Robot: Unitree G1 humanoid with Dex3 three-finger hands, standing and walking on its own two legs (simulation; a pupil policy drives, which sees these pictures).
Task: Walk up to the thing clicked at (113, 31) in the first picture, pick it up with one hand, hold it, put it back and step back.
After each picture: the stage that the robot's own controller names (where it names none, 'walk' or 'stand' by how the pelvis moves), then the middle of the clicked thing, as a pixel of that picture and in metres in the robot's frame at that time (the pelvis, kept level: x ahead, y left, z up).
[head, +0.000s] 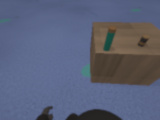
stand; (109, 39) +0.75 -0.13 +0.04
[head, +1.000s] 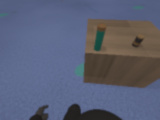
rise first; (99, 38) +0.69 +0.00 +0.07
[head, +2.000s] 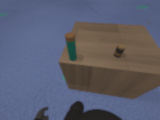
rise first; (71, 48) +0.52 +0.22 +0.06
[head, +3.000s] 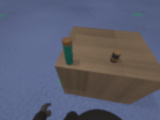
stand; (68, 52) +0.50 +0.22 +0.05
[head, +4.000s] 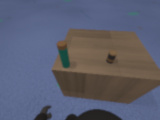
stand; (64, 55) +0.48 +0.25 +0.05
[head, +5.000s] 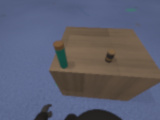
stand; (61, 56) +0.46 +0.26 +0.05
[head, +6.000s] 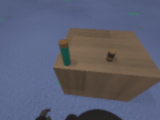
stand; (65, 54) +0.50 +0.24 +0.04
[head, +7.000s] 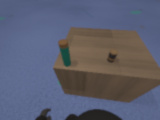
stand; (65, 54) +0.49 +0.24 +0.04
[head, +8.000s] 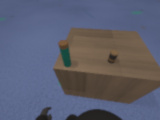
rise first; (65, 55) +0.49 +0.24 +0.04
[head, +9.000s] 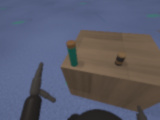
rise first; (72, 54) +0.51 +0.22 +0.04
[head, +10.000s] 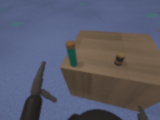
go down; (72, 55) +0.50 +0.23 +0.05
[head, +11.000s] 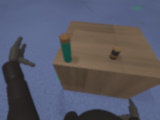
go down; (66, 50) +0.51 +0.20 +0.06
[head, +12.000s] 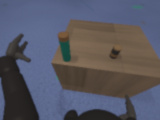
go down; (65, 48) +0.51 +0.20 +0.07
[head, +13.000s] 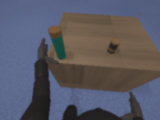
close in; (58, 45) +0.49 +0.23 +0.10
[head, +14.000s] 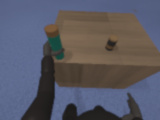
close; (56, 45) +0.49 +0.22 +0.11
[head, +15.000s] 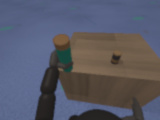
lift; (65, 56) +0.33 +0.17 +0.22
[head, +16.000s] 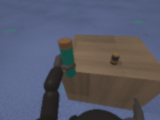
hold; (68, 59) +0.33 +0.16 +0.20
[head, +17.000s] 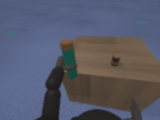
hold; (70, 61) +0.34 +0.15 +0.19
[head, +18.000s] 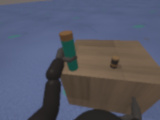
crouch; (70, 53) +0.36 +0.15 +0.24
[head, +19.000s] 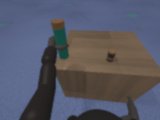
crouch; (61, 41) +0.46 +0.20 +0.23
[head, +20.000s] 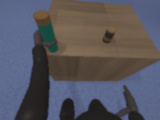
lower; (48, 35) +0.52 +0.23 +0.12
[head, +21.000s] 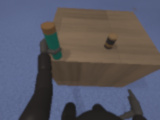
lower; (53, 43) +0.48 +0.23 +0.11
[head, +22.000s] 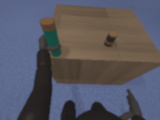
lower; (52, 40) +0.50 +0.22 +0.12
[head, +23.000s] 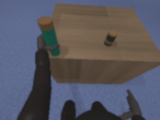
lower; (51, 40) +0.50 +0.23 +0.12
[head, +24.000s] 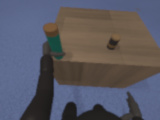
open; (55, 44) +0.47 +0.22 +0.11
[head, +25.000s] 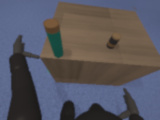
sink last; (55, 41) +0.48 +0.21 +0.11
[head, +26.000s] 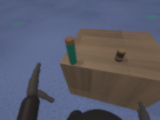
sink last; (71, 52) +0.51 +0.23 +0.09
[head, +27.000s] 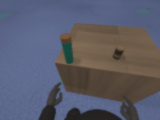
stand; (67, 50) +0.48 +0.22 +0.10
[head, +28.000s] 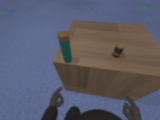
stand; (65, 49) +0.48 +0.22 +0.11
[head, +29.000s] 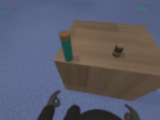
stand; (67, 48) +0.49 +0.22 +0.10
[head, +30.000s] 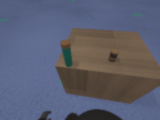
stand; (67, 54) +0.50 +0.23 +0.04
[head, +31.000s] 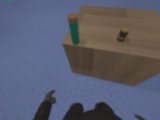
walk; (74, 31) +0.65 +0.20 +0.07
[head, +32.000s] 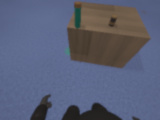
walk; (77, 16) +0.96 +0.21 +0.05
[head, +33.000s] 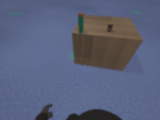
stand; (80, 23) +1.10 +0.22 +0.05
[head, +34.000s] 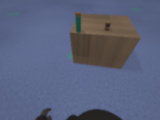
stand; (78, 23) +1.10 +0.24 +0.04
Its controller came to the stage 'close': yes
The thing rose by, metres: 0.20
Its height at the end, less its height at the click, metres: +0.00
